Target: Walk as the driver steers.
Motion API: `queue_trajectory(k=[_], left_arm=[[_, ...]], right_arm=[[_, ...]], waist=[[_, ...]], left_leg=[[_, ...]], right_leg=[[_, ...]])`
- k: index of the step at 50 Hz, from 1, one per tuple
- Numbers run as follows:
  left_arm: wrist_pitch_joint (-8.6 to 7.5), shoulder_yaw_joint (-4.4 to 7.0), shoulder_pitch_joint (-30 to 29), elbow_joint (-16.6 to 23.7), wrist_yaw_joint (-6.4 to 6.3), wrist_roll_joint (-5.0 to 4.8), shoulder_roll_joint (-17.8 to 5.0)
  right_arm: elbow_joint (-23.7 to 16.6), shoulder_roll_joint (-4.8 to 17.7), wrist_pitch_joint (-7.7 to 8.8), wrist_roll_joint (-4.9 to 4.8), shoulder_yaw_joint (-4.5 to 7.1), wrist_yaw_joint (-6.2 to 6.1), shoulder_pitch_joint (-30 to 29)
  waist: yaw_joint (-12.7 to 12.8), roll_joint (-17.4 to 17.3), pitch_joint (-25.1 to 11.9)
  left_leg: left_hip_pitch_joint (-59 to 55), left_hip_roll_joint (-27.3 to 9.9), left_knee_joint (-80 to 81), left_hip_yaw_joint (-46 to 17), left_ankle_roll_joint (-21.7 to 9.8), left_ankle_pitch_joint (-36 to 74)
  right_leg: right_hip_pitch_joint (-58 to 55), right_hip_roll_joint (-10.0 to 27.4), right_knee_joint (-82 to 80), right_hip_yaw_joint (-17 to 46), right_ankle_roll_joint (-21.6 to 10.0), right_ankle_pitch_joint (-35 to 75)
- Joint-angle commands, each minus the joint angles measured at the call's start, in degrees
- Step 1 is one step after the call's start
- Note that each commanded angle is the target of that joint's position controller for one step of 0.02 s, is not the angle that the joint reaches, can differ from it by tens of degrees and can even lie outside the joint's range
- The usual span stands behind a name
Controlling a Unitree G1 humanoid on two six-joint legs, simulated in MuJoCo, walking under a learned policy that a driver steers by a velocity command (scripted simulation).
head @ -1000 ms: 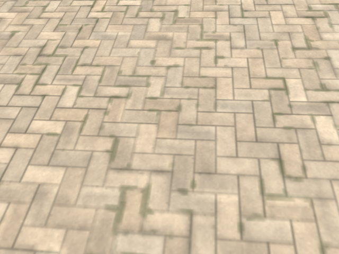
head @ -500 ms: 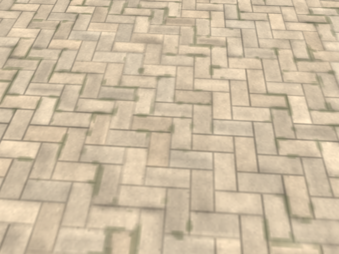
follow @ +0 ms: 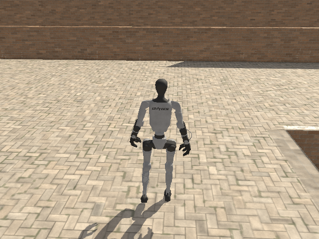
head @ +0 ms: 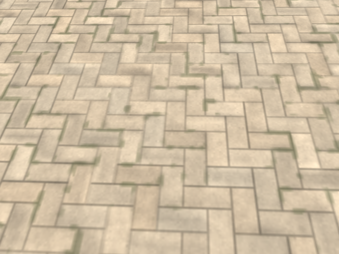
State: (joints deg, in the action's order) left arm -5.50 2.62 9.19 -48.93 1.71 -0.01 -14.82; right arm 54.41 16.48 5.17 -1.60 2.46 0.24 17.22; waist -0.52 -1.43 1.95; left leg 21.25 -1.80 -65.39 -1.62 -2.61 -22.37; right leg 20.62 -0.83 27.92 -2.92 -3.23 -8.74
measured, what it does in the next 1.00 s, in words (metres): walks ahead: left foot, then right foot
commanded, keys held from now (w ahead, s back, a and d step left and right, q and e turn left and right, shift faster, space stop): w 0.62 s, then w+e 0.38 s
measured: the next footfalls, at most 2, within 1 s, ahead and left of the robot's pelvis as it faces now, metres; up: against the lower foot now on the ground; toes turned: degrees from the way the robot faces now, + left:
left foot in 0.42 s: +0.42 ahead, +0.14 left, +0.00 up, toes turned +3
right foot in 0.98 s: +0.71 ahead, -0.10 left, +0.00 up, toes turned -11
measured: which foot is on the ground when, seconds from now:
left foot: up 0.00-0.40, down 0.42-0.98, up 1.00-1.00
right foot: down 0.00-0.42, up 0.44-0.96, down 0.98-1.00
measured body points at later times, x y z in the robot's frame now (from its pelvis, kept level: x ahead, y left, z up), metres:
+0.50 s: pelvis +0.29 +0.05 -0.01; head +0.32 +0.06 +0.44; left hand +0.28 +0.32 -0.15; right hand +0.46 -0.21 -0.11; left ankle +0.38 +0.14 -0.74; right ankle +0.11 -0.09 -0.66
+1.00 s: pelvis +0.57 +0.00 -0.02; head +0.61 -0.01 +0.43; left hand +0.80 +0.22 -0.11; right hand +0.54 -0.28 -0.16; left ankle +0.39 +0.14 -0.71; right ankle +0.68 -0.09 -0.74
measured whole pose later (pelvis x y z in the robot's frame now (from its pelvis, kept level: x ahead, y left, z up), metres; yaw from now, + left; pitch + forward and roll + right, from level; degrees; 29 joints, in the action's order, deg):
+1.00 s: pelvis +0.57 +0.00 -0.02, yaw -9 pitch +2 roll +1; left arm -3.8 3.7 4.2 -44.1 2.9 -1.2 -14.8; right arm 55.7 15.9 2.5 0.3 3.5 -1.3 17.5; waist -2.0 0.4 1.9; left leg -0.1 -2.3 -36.3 9.0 0.8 -27.9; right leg 29.7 -0.8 34.2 -3.1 -6.0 -6.9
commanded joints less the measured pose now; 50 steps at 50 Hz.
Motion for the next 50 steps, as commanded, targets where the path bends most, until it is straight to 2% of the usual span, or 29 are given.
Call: queue_trajectory(k=[1,3,5,7,11,15,18,19,20,21,22,23,24,25,26,27,28,29,30,32,34,38,43,44,46,47,48,49,50], left_arm=[[-0.69,1.21,2.4,1.7,0.08,0.69,-5.8],[-1.19,1.53,3.6,0.8,0.03,0.37,-6.8],[-1.22,1.93,5.5,-0.3,-0.54,0.28,-8.0],[-0.81,1.95,7.2,-1.1,-1.17,0.09,-8.2],[-0.32,2.01,10.7,-2.8,-1.88,-0.47,-8.9],[0.82,2.31,14.6,-5.1,-2.14,-0.85,-9.2],[1.74,2.83,14.0,-5.5,-2.54,-1.04,-10.0],[1.99,3.01,13.0,-5.3,-2.62,-1.00,-10.6],[2.37,2.94,11.8,-5.0,-2.66,-0.92,-10.5],[2.58,2.26,11.8,-4.4,-2.74,-0.49,-9.0],[1.90,0.70,16.7,-3.0,-2.35,0.29,-4.4],[0.51,-0.49,19.3,-3.9,-1.94,0.02,-0.9],[-0.63,1.13,13.6,-2.9,-1.60,-1.79,-7.2],[-1.32,1.51,9.0,-1.4,-1.56,-2.67,-8.7],[-1.44,1.67,6.7,-1.0,-1.93,-2.15,-8.5],[-1.00,2.06,6.6,-1.1,-2.20,-1.44,-7.9],[-0.27,2.04,8.0,-1.4,-2.23,-1.19,-6.6],[0.41,1.88,8.9,-1.7,-2.28,-1.09,-5.1],[0.95,1.80,8.9,-1.5,-2.36,-0.96,-4.4],[1.48,1.88,6.0,-0.3,-2.50,-0.68,-4.3],[1.52,1.84,2.9,0.6,-2.28,-0.68,-4.1],[1.10,1.11,-4.1,2.8,-1.21,-1.10,-2.7],[1.11,0.71,-10.6,6.7,0.50,-1.28,-2.8],[1.10,0.78,-10.9,7.4,0.97,-1.26,-3.1],[1.23,1.55,-8.6,8.2,1.65,-1.14,-4.7],[1.44,2.47,-4.2,7.6,1.73,-1.06,-6.3],[1.57,4.02,4.3,5.6,1.50,-1.16,-8.7],[1.97,5.96,13.9,3.8,0.54,-1.10,-13.6],[1.87,6.79,14.7,3.7,0.26,-1.65,-18.5]], right_arm=[[-3.6,4.9,0.26,0.51,1.53,-0.38,-0.5],[-3.6,3.2,-0.81,0.83,1.31,-0.49,-0.3],[-5.0,3.2,-1.10,1.26,1.41,-0.65,-3.9],[-6.2,2.8,-0.89,1.47,1.36,-0.49,-7.7],[-8.3,1.4,-0.23,1.04,0.66,0.31,-15.9],[-10.6,1.8,0.33,0.56,0.39,1.52,-21.5],[-11.2,3.4,0.82,0.46,0.85,2.37,-20.7],[-10.5,4.6,0.90,0.49,1.40,2.38,-18.0],[-8.7,6.2,0.91,0.60,2.40,2.19,-11.7],[-5.7,9.0,0.81,0.86,3.82,1.70,-2.0],[-4.2,14.4,0.59,2.03,5.15,1.21,6.5],[-3.3,13.3,0.31,1.32,4.69,1.47,8.4],[-3.5,9.2,0.41,0.63,3.38,1.41,5.7],[-4.6,7.5,0.49,0.65,2.86,1.23,0.5],[-5.3,5.9,0.54,1.14,2.37,1.24,-3.5],[-5.6,4.3,0.73,1.78,1.89,1.38,-5.8],[-5.4,3.5,0.86,2.24,1.64,1.52,-6.7],[-5.1,3.5,1.03,2.12,1.69,1.60,-6.6],[-4.6,4.2,1.24,1.90,1.83,1.51,-6.1],[-3.6,5.9,1.39,1.97,2.27,0.84,-4.8],[-2.8,6.4,1.27,2.08,2.43,0.10,-3.4],[-1.7,7.1,1.21,1.94,2.38,-0.62,-1.3],[0.4,7.5,-0.31,1.34,2.67,-0.89,2.3],[0.3,7.9,-0.80,1.22,2.84,-1.03,2.1],[-0.5,9.5,-1.68,1.03,3.35,-1.52,0.3],[-1.0,10.2,-2.23,1.08,3.56,-1.85,-0.4],[-1.7,9.9,-2.80,1.11,3.40,-2.19,-1.3],[-3.2,8.8,-2.58,1.82,2.73,-2.50,-0.7],[-5.4,-0.2,-0.69,3.37,-0.18,-1.09,5.2]], waist=[[0.5,6.6,-3.6],[-0.4,5.8,-2.8],[0.0,4.5,-1.3],[0.9,4.3,-0.5],[3.6,4.5,1.5],[4.9,4.4,3.2],[2.9,5.4,1.9],[1.1,6.3,0.0],[-2.5,6.4,-3.9],[-6.4,5.1,-10.3],[-6.1,-4.5,-19.6],[-5.3,-13.4,-24.8],[-6.2,-8.9,-18.0],[-4.9,-6.4,-10.5],[-3.3,-2.6,-6.4],[-1.4,-2.4,-3.9],[0.2,-3.5,-3.7],[1.0,-3.6,-3.4],[1.4,-3.3,-2.8],[1.3,-2.3,-1.2],[0.4,-1.7,-0.4],[-2.2,-1.4,1.1],[-4.1,-0.5,3.2],[-3.7,-0.9,3.1],[-1.4,-2.7,0.5],[1.2,-3.5,-2.6],[5.7,-2.5,-7.1],[9.2,3.1,-13.2],[3.4,17.3,-18.8]], left_leg=[[13.5,-6.5,0.2,-2.6,-0.1,6.7],[13.2,-6.8,3.1,-1.9,0.9,9.2],[16.8,-7.0,8.7,-1.7,2.1,13.8],[18.4,-6.8,15.8,-1.3,2.7,20.0],[15.4,-4.3,29.1,1.3,2.7,29.0],[17.6,-3.2,34.7,1.1,1.3,26.7],[14.8,-2.0,36.9,1.4,-0.8,20.7],[9.9,-0.5,37.1,2.7,-1.7,18.7],[0.9,1.5,38.2,4.6,-3.0,18.9],[-14.1,0.3,36.8,3.2,-5.0,20.5],[-37.3,-13.9,35.9,-17.2,-12.3,17.9],[-46.0,-20.9,44.9,-38.5,-17.4,8.6],[-41.4,-18.8,47.4,-34.9,-14.5,2.9],[-32.9,-17.2,48.9,-27.0,-12.3,5.4],[-24.5,-15.2,50.9,-21.2,-11.3,10.0],[-18.1,-13.1,52.8,-16.8,-10.5,14.3],[-14.4,-11.9,54.5,-14.2,-10.2,16.1],[-12.5,-11.3,56.0,-12.4,-10.6,17.5],[-11.0,-11.1,57.1,-10.6,-11.1,19.6],[-11.0,-11.1,58.7,-7.5,-11.5,22.8],[-12.5,-10.5,59.4,-3.8,-10.4,24.7],[-13.6,-9.0,60.6,3.2,-7.9,24.6],[-25.6,-13.0,57.0,6.2,-6.8,29.4],[-27.6,-13.8,55.1,6.7,-6.3,33.1],[-29.6,-14.1,48.1,8.6,-4.9,50.6],[-29.4,-13.7,41.1,9.7,-4.1,59.9],[-26.0,-11.6,29.8,11.6,-2.5,62.5],[-12.6,-9.1,12.4,12.1,-0.2,48.5],[14.1,3.7,-7.8,8.0,3.5,-3.4]], right_leg=[[-13.3,14.2,-17.8,17.9,-8.8,3.0],[-11.2,13.6,-19.8,14.3,-9.8,8.4],[-12.1,13.6,-21.0,12.0,-10.3,11.9],[-13.4,12.7,-21.5,9.6,-9.6,13.1],[-14.2,11.0,-22.5,5.9,-8.0,10.2],[-22.2,14.2,-19.8,6.4,-7.9,11.9],[-27.2,16.4,-15.3,6.8,-6.6,19.8],[-27.5,16.0,-11.9,6.4,-5.9,28.0],[-26.5,14.2,-4.5,4.7,-4.9,36.7],[-20.2,11.1,7.3,2.6,-3.1,35.2],[0.2,4.6,28.8,0.1,0.3,15.2],[14.4,-3.1,41.8,6.0,2.0,-24.7],[21.0,0.4,47.2,10.2,0.8,-24.4],[23.0,3.5,46.3,8.3,0.0,-18.7],[20.9,6.2,43.2,6.9,0.1,-13.5],[17.6,8.0,40.0,6.9,0.4,-10.2],[14.1,9.0,38.4,7.2,0.6,-8.3],[12.6,9.4,36.8,6.9,1.0,-7.5],[12.6,9.7,35.2,6.5,1.6,-6.6],[16.0,10.1,30.4,6.3,2.8,-1.9],[18.4,10.1,24.2,6.4,3.3,5.0],[15.5,7.5,11.6,4.1,2.5,15.6],[19.9,5.9,5.6,3.2,0.3,11.4],[19.9,5.5,5.2,2.5,-0.4,8.8],[14.7,2.7,5.4,-0.7,-2.2,2.7],[8.5,0.5,5.7,-2.5,-3.3,0.3],[-2.9,-2.1,2.9,-3.3,-5.1,2.4],[-20.7,4.2,2.1,8.2,-8.7,3.0],[-41.4,18.3,-3.1,40.2,-19.9,-5.5]])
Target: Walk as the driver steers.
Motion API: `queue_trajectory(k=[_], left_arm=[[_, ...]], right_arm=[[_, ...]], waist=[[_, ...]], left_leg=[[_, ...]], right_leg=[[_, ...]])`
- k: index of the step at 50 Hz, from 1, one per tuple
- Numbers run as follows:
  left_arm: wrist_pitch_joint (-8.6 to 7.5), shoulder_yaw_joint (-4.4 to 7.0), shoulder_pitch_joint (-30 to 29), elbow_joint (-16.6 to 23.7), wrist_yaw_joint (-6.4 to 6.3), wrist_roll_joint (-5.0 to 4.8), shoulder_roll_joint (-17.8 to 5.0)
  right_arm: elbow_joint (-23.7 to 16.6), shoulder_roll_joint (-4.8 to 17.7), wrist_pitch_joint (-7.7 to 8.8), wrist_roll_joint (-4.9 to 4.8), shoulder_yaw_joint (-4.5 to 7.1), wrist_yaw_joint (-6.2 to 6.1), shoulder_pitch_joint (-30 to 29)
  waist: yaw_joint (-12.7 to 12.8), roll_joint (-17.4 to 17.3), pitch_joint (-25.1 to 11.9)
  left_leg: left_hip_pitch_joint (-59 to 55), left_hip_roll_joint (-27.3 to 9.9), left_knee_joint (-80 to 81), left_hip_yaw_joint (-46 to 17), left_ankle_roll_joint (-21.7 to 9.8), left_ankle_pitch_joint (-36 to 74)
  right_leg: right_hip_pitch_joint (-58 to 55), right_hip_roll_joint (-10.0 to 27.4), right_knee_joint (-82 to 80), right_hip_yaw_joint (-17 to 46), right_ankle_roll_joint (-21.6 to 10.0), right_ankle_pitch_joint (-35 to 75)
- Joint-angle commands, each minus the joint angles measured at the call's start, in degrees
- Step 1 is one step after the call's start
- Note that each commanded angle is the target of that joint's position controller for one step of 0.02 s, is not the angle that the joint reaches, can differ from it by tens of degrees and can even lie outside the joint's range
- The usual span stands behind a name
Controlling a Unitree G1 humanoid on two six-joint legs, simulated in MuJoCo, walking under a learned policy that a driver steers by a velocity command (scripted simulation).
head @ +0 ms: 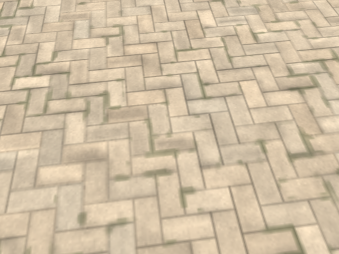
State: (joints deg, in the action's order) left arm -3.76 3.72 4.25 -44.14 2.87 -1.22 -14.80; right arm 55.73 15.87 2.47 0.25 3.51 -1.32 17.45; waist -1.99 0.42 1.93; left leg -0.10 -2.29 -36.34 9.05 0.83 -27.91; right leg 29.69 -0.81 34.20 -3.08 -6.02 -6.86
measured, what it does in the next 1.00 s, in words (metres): walks ahead: left foot, then right foot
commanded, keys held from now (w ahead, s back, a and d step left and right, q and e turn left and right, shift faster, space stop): w+e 0.14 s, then no key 0.86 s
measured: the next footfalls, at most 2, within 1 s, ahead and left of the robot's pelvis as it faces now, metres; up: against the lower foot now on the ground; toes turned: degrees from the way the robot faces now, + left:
left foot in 0.42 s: +0.42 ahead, +0.08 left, +0.00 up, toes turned -10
right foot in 0.70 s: +0.30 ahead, -0.15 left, +0.00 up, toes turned -9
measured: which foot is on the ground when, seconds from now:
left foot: up 0.00-0.40, down 0.42-1.00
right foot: down 0.00-0.46, up 0.48-0.68, down 0.70-1.00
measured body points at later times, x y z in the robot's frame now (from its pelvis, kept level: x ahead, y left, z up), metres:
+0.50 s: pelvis +0.25 +0.01 +0.01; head +0.28 +0.01 +0.46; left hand +0.37 +0.27 -0.12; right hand +0.39 -0.27 -0.09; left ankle +0.38 +0.09 -0.72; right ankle +0.13 -0.09 -0.69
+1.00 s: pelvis +0.32 -0.02 +0.02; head +0.33 -0.03 +0.47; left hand +0.42 +0.22 -0.12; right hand +0.38 -0.29 -0.12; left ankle +0.38 +0.09 -0.72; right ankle +0.26 -0.14 -0.72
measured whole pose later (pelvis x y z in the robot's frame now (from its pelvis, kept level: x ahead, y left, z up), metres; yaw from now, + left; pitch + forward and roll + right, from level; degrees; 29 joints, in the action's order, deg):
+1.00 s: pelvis +0.32 -0.02 +0.02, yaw -10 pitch -1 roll +0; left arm -1.1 2.4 15.3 -53.4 -1.9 0.4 -12.3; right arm 55.4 13.4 0.5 0.2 2.1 -0.6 7.5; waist -0.2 -0.2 1.4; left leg 17.5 0.1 -30.0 0.1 0.0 -11.9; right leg 10.6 0.8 31.3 1.7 0.9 -20.1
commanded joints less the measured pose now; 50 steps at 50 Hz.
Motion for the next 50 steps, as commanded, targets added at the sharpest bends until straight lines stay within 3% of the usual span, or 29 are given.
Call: queue_trajectory(k=[1,2,3,4,5,6,7,10,13,16,18,20,21,22,23,24,25,26,27,29,31,34,36,37,38,39,43,50], left_arm=[[-0.12,4.14,21.4,-0.3,-1.00,-0.08,-13.5],[-0.46,3.45,18.9,-0.1,-1.25,0.43,-11.0],[-0.71,3.07,15.1,0.9,-1.35,0.48,-9.8],[-0.72,2.57,11.4,1.9,-1.35,0.67,-8.2],[-0.77,2.07,9.3,2.9,-1.51,1.29,-7.0],[-0.72,2.06,8.6,3.4,-1.65,1.26,-7.1],[-0.75,2.19,8.7,3.5,-1.91,0.92,-7.7],[-0.58,2.64,9.5,3.3,-3.16,1.14,-9.9],[0.41,2.52,12.5,2.2,-3.90,0.77,-9.4],[0.88,2.04,14.2,0.8,-4.09,0.82,-8.6],[1.08,1.80,13.9,0.2,-4.30,1.02,-8.0],[1.36,1.54,12.3,0.0,-4.48,1.08,-7.4],[1.38,1.27,12.3,0.1,-4.47,1.24,-6.6],[0.98,0.69,16.3,0.6,-4.25,2.15,-4.9],[0.82,-0.14,23.4,-1.3,-4.25,1.47,-3.2],[1.50,0.16,22.5,-1.5,-4.04,1.00,-6.0],[2.70,0.96,19.0,-0.7,-4.13,0.39,-8.6],[4.16,1.19,15.6,-0.5,-4.56,0.37,-8.6],[5.52,1.26,14.5,-0.4,-4.88,0.68,-7.9],[6.76,0.91,14.8,-1.0,-5.38,1.03,-5.8],[6.22,0.49,16.0,-2.7,-5.42,1.41,-4.0],[5.59,0.55,17.0,-4.7,-4.91,2.04,-3.4],[5.42,0.65,13.8,-2.8,-5.11,3.08,-6.0],[5.24,1.33,12.6,-3.8,-5.13,2.34,-8.7],[4.57,0.85,11.5,-3.8,-4.98,2.22,-6.2],[3.87,0.43,11.0,-4.2,-4.98,2.47,-4.9],[1.95,0.34,12.2,-5.6,-4.85,1.81,-4.8],[2.26,0.05,13.6,-7.9,-4.99,1.47,-4.4]], right_arm=[[-6.9,5.3,4.61,-0.53,-0.36,1.51,0.1],[-8.7,7.9,6.15,-2.52,0.36,2.11,-5.3],[-9.3,7.4,6.83,-2.27,0.17,1.93,-7.3],[-9.0,7.5,6.74,-0.99,0.62,1.54,-8.1],[-9.0,7.8,6.03,-0.44,1.06,1.39,-7.3],[-9.2,7.4,5.22,-0.13,1.19,1.35,-6.6],[-9.4,6.6,4.53,0.16,1.17,1.26,-6.2],[-10.6,4.7,3.36,0.80,0.69,0.74,-9.1],[-11.7,2.8,3.63,0.65,-0.06,1.29,-13.7],[-13.1,3.8,3.69,0.24,0.06,1.95,-16.6],[-13.2,5.5,3.94,0.72,0.56,2.25,-16.2],[-11.9,6.7,4.54,1.27,1.07,2.35,-12.5],[-11.0,7.8,4.91,1.86,1.36,2.17,-9.7],[-11.4,10.9,5.12,2.94,1.73,1.94,-8.3],[-11.0,9.2,4.16,2.97,1.24,1.71,-5.5],[-9.9,4.8,3.13,1.20,0.22,2.02,-3.3],[-9.9,4.3,2.39,0.05,-0.24,2.32,-5.2],[-10.4,4.1,1.63,0.06,-0.48,2.31,-8.3],[-10.9,4.0,1.02,0.43,-0.78,2.30,-12.1],[-11.3,5.3,-0.13,1.26,-0.34,2.04,-16.6],[-10.6,5.3,-0.67,1.28,-0.13,1.59,-16.5],[-9.2,4.4,-0.93,-0.02,-0.47,1.11,-15.1],[-8.0,2.9,-0.79,0.45,-1.10,1.32,-13.2],[-8.2,3.0,-0.81,0.48,-0.72,1.37,-12.3],[-7.9,3.3,-0.79,0.83,-0.75,1.17,-13.5],[-7.6,3.0,-0.79,0.57,-0.69,1.01,-13.2],[-5.2,2.7,-0.96,0.30,-0.62,0.61,-11.1],[-2.2,3.0,-1.66,-0.20,-0.34,0.48,-11.2]], waist=[[8.3,9.7,-22.9],[8.9,7.5,-15.1],[6.9,1.9,-10.7],[4.7,-0.8,-7.0],[2.6,0.2,-6.1],[1.5,0.7,-5.5],[0.9,1.0,-4.9],[0.9,1.6,-2.5],[3.7,3.5,-4.4],[5.1,4.7,-4.8],[4.5,5.0,-4.9],[2.0,4.9,-5.6],[0.8,3.2,-7.2],[2.8,-2.8,-12.6],[2.6,-11.3,-20.0],[1.0,-13.0,-22.9],[0.9,-8.4,-18.4],[1.3,-5.6,-13.4],[2.4,-5.4,-9.3],[4.1,-8.9,-5.3],[4.1,-9.6,-6.4],[4.9,-7.3,-7.7],[3.3,-3.1,-4.4],[0.6,3.2,-1.8],[1.4,3.5,-0.7],[1.0,4.1,-0.6],[1.3,2.5,-2.2],[2.1,0.0,-3.4]], left_leg=[[43.0,4.4,-43.3,-14.1,-1.1,-4.8],[47.4,1.3,-42.8,-14.8,-2.6,0.1],[45.7,-1.3,-38.4,-14.3,-3.2,4.8],[42.1,-2.9,-33.1,-14.0,-2.7,7.3],[37.7,-4.1,-30.4,-14.3,-2.2,8.8],[35.7,-4.2,-27.9,-14.2,-1.4,9.2],[34.8,-4.3,-25.1,-13.6,-0.4,9.7],[33.1,-2.6,-14.4,-10.8,2.5,17.3],[26.8,0.6,-1.4,-9.0,2.1,32.5],[25.4,1.7,4.5,-10.3,0.9,37.0],[25.7,1.4,7.0,-11.6,-0.6,34.0],[22.2,1.6,10.8,-11.3,-2.6,33.6],[16.2,0.3,13.6,-11.6,-3.8,44.5],[3.2,-7.2,8.8,-17.9,-7.7,65.7],[-9.5,-16.9,6.8,-27.9,-17.4,75.4],[-9.6,-20.6,9.6,-34.9,-20.6,66.9],[-4.5,-19.2,12.4,-35.8,-18.8,49.4],[1.6,-16.9,15.1,-33.7,-16.4,36.3],[8.4,-15.2,18.0,-31.2,-14.6,26.1],[18.5,-10.2,22.2,-25.3,-11.5,15.0],[20.7,-7.8,22.3,-20.8,-11.0,15.5],[21.8,-6.4,20.6,-18.3,-9.0,7.2],[23.8,-3.7,18.2,-16.5,-4.0,-0.6],[19.8,0.0,16.9,-12.4,-2.3,2.8],[15.0,0.3,13.9,-11.8,-1.6,7.4],[13.1,0.2,12.6,-11.7,-2.1,10.5],[12.2,0.1,10.2,-11.4,-3.5,20.9],[10.4,0.1,8.2,-11.2,-3.2,29.6]], right_leg=[[-54.2,20.1,-16.3,49.4,-17.6,-11.8],[-49.1,18.1,-17.0,40.7,-14.5,-7.7],[-40.9,15.8,-17.3,33.9,-12.7,-2.4],[-32.5,13.8,-18.3,28.8,-11.6,3.7],[-27.0,12.4,-19.6,26.1,-11.2,7.8],[-23.9,11.6,-20.9,25.1,-11.4,9.3],[-21.4,11.1,-21.6,23.4,-11.5,11.0],[-15.6,8.7,-20.6,15.1,-9.9,28.9],[-14.3,4.9,-18.1,9.9,-5.6,30.0],[-18.0,6.6,-16.3,12.4,-4.2,24.1],[-22.1,8.5,-13.0,15.1,-3.9,23.2],[-24.7,8.5,-7.4,16.5,-2.8,24.1],[-24.0,5.7,-2.5,15.4,-1.0,23.5],[-17.5,1.4,6.0,14.4,1.4,11.9],[-8.3,-2.8,19.1,12.1,5.2,-12.6],[-4.6,-2.6,25.8,11.7,7.3,-34.2],[-2.0,-0.6,28.8,12.5,8.2,-33.8],[-0.9,0.8,29.6,11.1,9.1,-31.0],[-1.8,2.4,26.5,10.1,9.5,-28.6],[-8.6,3.2,16.4,7.5,9.6,-23.9],[-15.2,2.4,8.2,5.4,9.0,-17.6],[-23.1,1.3,-4.2,3.2,7.0,-4.7],[-21.9,6.7,-9.9,9.2,4.1,-5.4],[-13.3,6.2,-10.1,9.5,2.7,-16.7],[-8.7,5.4,-12.1,9.2,3.1,-21.3],[-7.5,5.3,-13.0,9.1,4.1,-20.3],[-11.9,4.6,-10.5,7.9,5.5,-7.6],[-15.0,3.8,-8.6,6.6,5.2,0.8]])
